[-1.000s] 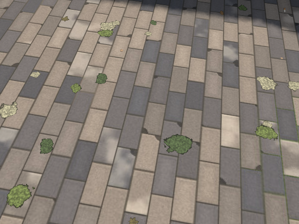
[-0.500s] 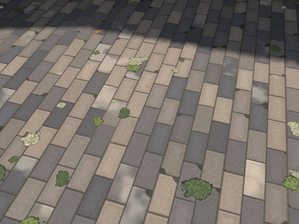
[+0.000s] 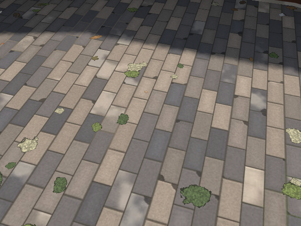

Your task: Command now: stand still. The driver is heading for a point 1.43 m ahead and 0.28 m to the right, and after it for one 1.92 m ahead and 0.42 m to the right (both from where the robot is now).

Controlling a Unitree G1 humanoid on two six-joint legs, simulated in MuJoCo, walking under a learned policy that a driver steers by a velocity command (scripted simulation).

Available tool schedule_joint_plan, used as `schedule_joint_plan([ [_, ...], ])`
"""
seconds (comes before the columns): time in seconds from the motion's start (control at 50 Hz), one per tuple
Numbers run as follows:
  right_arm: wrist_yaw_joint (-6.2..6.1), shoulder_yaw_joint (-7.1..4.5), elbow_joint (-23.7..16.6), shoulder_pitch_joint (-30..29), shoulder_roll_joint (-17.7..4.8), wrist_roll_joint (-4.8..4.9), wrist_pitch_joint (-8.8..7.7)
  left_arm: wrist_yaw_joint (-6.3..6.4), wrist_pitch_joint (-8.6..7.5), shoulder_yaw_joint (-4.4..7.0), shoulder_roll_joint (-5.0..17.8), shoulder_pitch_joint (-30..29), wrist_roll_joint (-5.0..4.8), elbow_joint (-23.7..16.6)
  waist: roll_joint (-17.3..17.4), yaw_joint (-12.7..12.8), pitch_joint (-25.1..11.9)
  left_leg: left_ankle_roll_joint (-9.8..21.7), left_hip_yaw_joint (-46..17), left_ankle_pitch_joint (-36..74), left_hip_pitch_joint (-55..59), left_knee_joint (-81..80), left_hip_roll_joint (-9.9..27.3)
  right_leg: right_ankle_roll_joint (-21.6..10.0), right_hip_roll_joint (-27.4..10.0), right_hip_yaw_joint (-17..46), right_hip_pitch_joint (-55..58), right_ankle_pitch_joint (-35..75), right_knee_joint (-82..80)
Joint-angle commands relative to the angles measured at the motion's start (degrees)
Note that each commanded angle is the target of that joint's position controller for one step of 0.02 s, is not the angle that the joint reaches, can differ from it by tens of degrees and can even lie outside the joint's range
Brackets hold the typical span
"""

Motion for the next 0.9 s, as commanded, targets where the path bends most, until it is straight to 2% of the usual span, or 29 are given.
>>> schedule_joint_plan([
  [0.02,-0.21,-1.20,-0.9,1.1,-6.4,0.02,-0.65,0.38,-0.52,1.20,6.3,-1.3,-0.03,-1.4,0.6,0.0,-1.9,0.9,-2.7,11.3,-6.9,-6.3,3.4,-1.7,-2.6,2.7,6.8,10.1,-2.9],
  [0.38,-0.45,-0.20,4.8,3.7,-5.1,0.12,-0.99,0.94,-0.22,0.72,5.3,1.4,-0.09,4.1,0.5,0.0,-0.4,0.7,-1.2,8.2,-8.0,-7.7,2.8,-1.8,-1.9,2.6,5.9,7.1,-4.1],
  [0.9,-0.74,0.60,7.9,8.7,-2.9,0.30,-1.23,1.16,-0.06,-0.02,3.5,4.8,-0.26,5.9,0.3,-0.1,0.4,0.3,0.1,7.5,-8.9,-7.4,2.4,-2.3,-1.5,2.7,4.8,6.2,-4.1],
])
Velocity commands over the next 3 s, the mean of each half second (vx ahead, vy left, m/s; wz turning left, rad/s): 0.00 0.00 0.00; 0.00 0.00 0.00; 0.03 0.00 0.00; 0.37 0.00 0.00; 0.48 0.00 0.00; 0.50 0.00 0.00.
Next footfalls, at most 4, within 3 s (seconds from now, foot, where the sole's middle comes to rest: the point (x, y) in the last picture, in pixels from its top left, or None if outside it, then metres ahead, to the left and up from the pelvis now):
2.14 left None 0.47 0.10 -0.77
2.70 right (187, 174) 0.77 -0.15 -0.77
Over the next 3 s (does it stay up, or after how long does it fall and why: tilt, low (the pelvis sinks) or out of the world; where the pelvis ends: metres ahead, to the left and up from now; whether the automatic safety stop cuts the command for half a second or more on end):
stays up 0.76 -0.06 0.01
